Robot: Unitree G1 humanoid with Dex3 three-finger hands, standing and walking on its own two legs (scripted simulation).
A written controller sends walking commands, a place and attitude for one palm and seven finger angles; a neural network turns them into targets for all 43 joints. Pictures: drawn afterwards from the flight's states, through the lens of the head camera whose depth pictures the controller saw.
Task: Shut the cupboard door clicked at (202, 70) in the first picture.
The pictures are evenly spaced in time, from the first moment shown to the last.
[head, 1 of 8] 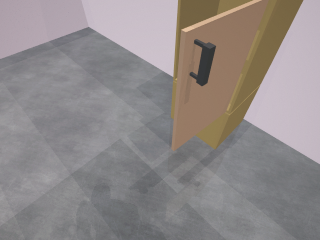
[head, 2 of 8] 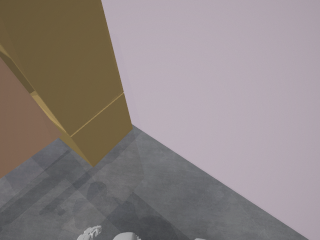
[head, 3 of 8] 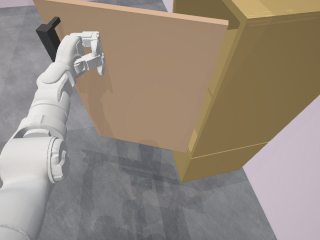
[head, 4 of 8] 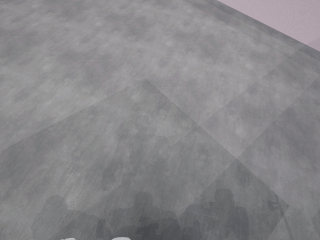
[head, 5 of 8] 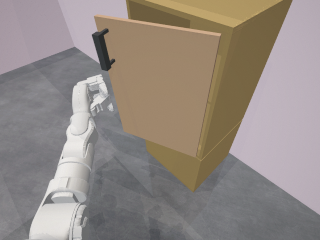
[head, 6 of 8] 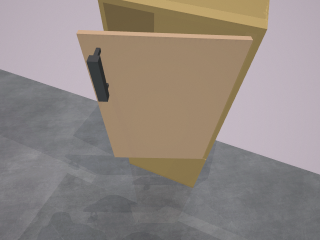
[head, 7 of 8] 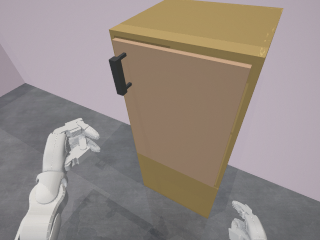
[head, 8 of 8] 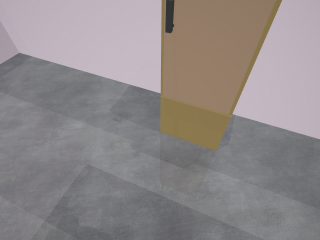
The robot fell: no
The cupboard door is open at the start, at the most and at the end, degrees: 85 85 0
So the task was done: yes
